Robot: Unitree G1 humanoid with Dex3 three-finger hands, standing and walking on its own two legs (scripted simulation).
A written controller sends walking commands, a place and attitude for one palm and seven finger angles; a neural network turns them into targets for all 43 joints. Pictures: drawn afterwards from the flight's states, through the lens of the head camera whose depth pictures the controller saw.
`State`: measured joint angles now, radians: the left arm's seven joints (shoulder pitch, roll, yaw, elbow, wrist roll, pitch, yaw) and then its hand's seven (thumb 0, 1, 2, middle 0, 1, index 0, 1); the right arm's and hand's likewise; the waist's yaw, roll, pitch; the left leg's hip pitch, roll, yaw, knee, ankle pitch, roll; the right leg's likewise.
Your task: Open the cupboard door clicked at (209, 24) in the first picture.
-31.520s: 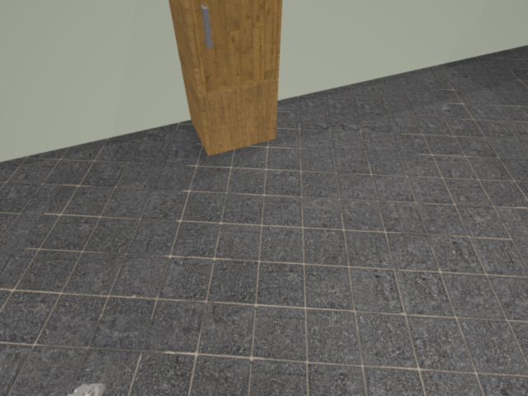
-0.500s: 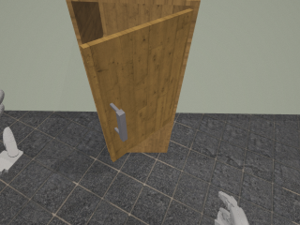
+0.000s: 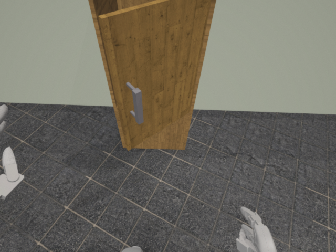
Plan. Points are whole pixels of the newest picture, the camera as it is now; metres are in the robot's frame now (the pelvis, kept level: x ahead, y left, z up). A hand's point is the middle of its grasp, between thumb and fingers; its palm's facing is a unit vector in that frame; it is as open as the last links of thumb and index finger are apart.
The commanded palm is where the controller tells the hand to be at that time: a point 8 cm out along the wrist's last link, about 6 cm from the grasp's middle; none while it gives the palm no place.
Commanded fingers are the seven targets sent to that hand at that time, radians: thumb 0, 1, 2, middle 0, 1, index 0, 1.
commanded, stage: stop stepping back and stand still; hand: left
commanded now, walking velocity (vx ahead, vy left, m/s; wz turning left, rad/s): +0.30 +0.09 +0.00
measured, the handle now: (134, 103) +0.57 +0.17 -0.04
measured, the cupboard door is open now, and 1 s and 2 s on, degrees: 41 41 41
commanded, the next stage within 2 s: let the arm hang, fingers relaxed in 0.68 s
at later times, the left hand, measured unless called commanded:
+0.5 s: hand out of the picture +0.15 +0.27 +0.16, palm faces +0.42 -0.78 -0.46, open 7.4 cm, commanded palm +0.09 +0.30 +0.18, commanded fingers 0.00 0.90 0.90 -0.20 -0.30 -0.20 -0.30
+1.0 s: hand out of the picture +0.08 +0.24 -0.12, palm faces -0.01 -0.95 -0.32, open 7.4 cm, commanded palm none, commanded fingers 0.00 0.90 0.90 -0.20 -0.30 -0.20 -0.30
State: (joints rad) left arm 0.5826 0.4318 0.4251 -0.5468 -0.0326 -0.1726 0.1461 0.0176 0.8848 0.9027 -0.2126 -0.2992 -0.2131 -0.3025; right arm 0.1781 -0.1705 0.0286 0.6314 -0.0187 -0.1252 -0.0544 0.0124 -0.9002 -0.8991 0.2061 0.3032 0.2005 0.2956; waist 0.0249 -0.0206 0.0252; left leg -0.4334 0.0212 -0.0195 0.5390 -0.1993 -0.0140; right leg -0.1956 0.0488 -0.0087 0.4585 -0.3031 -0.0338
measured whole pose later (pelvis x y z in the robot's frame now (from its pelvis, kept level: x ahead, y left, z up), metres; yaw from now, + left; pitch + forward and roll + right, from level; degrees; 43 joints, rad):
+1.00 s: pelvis -0.06 +0.01 +0.00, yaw +2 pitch +0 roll +0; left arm 0.21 0.29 0.02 0.70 0.04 0.04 -0.01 0.01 0.90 0.90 -0.20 -0.30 -0.20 -0.30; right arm 0.12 -0.29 0.00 0.92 -0.02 -0.03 0.02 0.01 -0.90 -0.90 0.21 0.30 0.20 0.30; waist -0.02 0.02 0.02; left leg -0.32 -0.03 0.03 0.51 -0.19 0.04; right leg -0.27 0.00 -0.03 0.54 -0.26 -0.01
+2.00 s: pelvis -0.03 -0.01 +0.01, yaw +2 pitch -2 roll +0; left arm 0.13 0.27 0.01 1.12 0.01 -0.02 0.01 0.01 0.90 0.90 -0.20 -0.30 -0.20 -0.30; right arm 0.15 -0.29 -0.01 1.15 -0.02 0.00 -0.01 0.01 -0.91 -0.90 0.20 0.30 0.20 0.29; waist -0.01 0.01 0.04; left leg -0.16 0.00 0.01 0.33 -0.14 0.00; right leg -0.10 0.04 -0.04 0.33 -0.20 -0.05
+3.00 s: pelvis -0.02 -0.02 +0.00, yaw -8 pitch -1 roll +2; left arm 0.20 0.22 0.06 1.01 0.02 0.07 -0.01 0.01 0.90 0.90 -0.20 -0.30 -0.20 -0.30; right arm 0.19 -0.21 -0.05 1.03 -0.03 0.02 -0.04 0.00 -0.90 -0.90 0.20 0.30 0.20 0.30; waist 0.02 -0.01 0.10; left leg -0.22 0.06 0.17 0.54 -0.30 -0.01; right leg -0.31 0.05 0.03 0.73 -0.43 -0.03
